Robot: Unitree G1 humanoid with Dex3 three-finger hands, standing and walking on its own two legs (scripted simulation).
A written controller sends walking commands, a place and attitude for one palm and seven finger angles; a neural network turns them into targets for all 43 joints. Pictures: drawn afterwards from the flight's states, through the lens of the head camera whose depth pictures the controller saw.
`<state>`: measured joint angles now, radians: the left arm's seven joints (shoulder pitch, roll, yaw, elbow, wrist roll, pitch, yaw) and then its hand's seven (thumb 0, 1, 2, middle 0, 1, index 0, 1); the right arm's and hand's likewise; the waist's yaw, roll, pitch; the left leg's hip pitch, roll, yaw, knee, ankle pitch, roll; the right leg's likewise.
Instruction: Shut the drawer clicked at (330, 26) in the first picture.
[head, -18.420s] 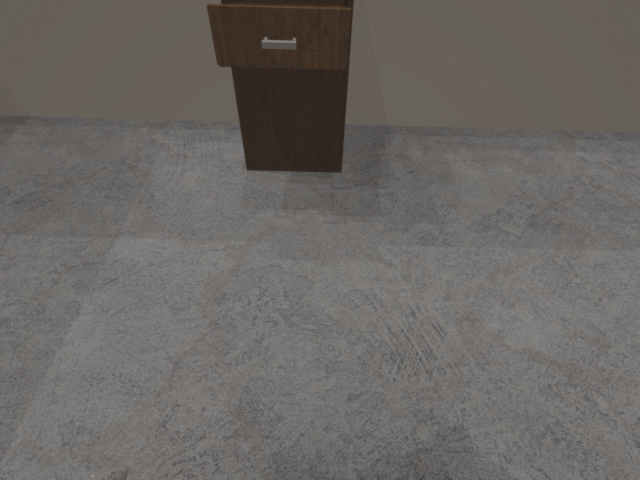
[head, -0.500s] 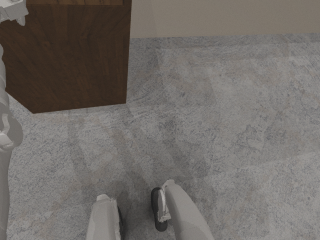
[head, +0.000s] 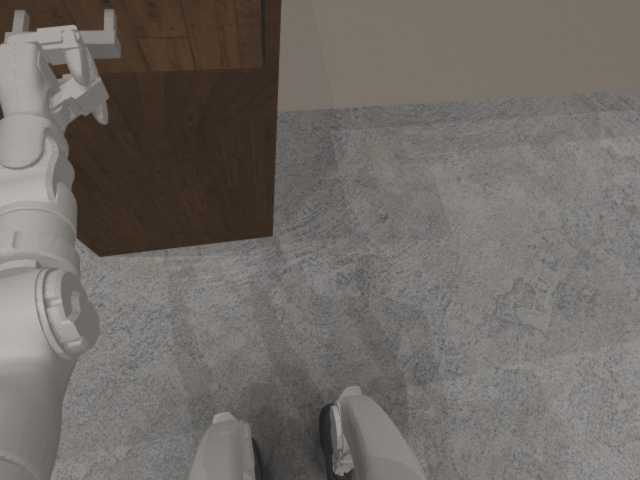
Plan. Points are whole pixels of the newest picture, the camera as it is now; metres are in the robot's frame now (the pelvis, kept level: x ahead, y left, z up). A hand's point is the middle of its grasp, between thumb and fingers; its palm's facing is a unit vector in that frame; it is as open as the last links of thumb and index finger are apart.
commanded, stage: draw the hand back to the body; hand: left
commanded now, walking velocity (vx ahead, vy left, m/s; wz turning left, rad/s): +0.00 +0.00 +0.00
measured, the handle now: (66, 32) +0.63 +0.22 +0.07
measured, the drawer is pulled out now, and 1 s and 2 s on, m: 0.00 0.00 0.00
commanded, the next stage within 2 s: step back with the hand held close in 1.36 s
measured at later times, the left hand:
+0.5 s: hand (10, 177) +0.40 +0.20 +0.15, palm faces +0.06 -1.00 -0.05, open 3.3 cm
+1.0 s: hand out of the picture +0.26 +0.23 +0.22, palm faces +0.36 -0.87 -0.34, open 3.3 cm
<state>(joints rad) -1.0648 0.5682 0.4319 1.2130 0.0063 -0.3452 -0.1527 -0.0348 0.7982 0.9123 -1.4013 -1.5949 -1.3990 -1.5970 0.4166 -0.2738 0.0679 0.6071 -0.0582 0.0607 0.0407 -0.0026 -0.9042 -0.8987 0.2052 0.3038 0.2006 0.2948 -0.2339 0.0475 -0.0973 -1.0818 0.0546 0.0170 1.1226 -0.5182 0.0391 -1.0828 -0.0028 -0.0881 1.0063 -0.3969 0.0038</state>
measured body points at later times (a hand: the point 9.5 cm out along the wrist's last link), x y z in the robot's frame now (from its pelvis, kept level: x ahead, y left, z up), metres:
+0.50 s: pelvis +0.04 -0.01 +0.06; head +0.09 -0.01 +0.51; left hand +0.39 +0.26 +0.15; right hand +0.18 -0.26 -0.05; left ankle -0.01 +0.09 -0.65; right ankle +0.03 -0.13 -0.65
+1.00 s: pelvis +0.04 -0.01 +0.09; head +0.03 -0.04 +0.54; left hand +0.24 +0.27 +0.24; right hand +0.24 -0.22 +0.00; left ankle -0.01 +0.09 -0.65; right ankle +0.03 -0.13 -0.65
